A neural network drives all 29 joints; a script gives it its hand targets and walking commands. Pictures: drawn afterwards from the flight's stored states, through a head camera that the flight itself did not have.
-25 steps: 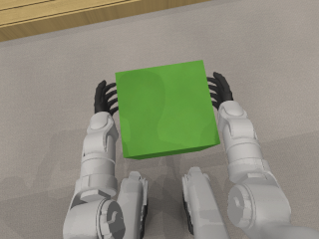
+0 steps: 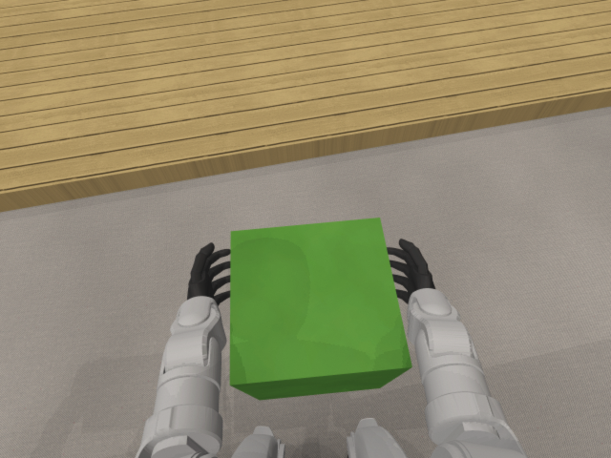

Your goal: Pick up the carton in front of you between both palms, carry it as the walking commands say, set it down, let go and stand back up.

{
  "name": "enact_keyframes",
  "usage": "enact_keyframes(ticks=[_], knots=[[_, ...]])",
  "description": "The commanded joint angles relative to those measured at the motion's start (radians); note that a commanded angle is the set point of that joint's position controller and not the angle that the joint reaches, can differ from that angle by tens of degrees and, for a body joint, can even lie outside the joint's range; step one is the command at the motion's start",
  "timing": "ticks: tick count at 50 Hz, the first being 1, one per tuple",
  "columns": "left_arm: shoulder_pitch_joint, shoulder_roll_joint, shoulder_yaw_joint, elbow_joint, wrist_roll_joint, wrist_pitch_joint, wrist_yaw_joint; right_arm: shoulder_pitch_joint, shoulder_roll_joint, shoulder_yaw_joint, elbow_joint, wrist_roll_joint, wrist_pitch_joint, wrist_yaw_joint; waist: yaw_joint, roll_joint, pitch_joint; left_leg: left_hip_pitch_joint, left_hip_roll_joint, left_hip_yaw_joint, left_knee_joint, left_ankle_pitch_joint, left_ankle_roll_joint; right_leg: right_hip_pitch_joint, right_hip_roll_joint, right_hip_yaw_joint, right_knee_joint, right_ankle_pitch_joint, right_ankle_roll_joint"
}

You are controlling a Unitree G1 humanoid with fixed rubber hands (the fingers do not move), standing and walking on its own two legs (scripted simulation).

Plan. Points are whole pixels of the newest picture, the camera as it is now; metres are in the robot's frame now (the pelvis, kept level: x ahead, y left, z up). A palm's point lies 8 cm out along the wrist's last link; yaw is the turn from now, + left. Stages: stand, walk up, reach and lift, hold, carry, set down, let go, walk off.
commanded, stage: reach and lift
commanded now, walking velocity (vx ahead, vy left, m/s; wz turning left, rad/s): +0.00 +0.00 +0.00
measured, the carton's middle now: (313, 318) +0.34 +0.00 -0.11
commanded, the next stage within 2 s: hold in 1.42 s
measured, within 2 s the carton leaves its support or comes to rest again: neither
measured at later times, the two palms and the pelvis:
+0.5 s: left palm (167, 272) +0.32 +0.15 +0.11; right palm (449, 275) +0.31 -0.15 +0.10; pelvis +0.02 +0.01 +0.07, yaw +0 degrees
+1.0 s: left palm (167, 266) +0.32 +0.15 +0.12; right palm (453, 267) +0.31 -0.15 +0.11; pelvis +0.02 +0.00 +0.08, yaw +0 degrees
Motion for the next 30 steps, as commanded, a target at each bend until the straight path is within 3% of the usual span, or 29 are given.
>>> enact_keyframes(ticks=[1, 16, 26, 30], knots=[[-0.431, -0.994, -0.614, 0.087, -0.112, 0.034, -0.253, -0.484, 1.012, 0.579, -0.024, 0.144, -0.013, 0.211, -0.007, -0.046, -0.452, 0.284, -0.082, 0.003, -0.213, 0.272, 0.009, 0.492, 0.082, 0.016, -0.195, 0.299, -0.012], [-0.248, -1.002, -0.680, -0.037, -0.136, 0.199, -0.293, -0.330, 1.000, 0.643, -0.198, 0.179, 0.148, 0.235, -0.016, -0.016, -0.184, 0.725, -0.037, -0.022, -0.550, 0.443, 0.008, 0.849, 0.053, 0.014, -0.530, 0.419, -0.011], [-0.320, -0.956, -0.540, 0.002, -0.071, 0.282, -0.319, -0.388, 0.973, 0.502, -0.147, 0.114, 0.238, 0.265, -0.012, -0.011, 0.060, 0.744, -0.022, -0.007, -0.666, 0.212, 0.021, 0.877, 0.045, -0.004, -0.629, 0.203, -0.022], [-0.398, -0.983, -0.550, -0.019, -0.080, 0.274, -0.325, -0.471, 0.997, 0.515, -0.170, 0.123, 0.229, 0.274, -0.012, -0.012, -0.001, 0.768, -0.020, -0.004, -0.656, 0.221, 0.021, 0.901, 0.044, -0.007, -0.622, 0.208, -0.021]])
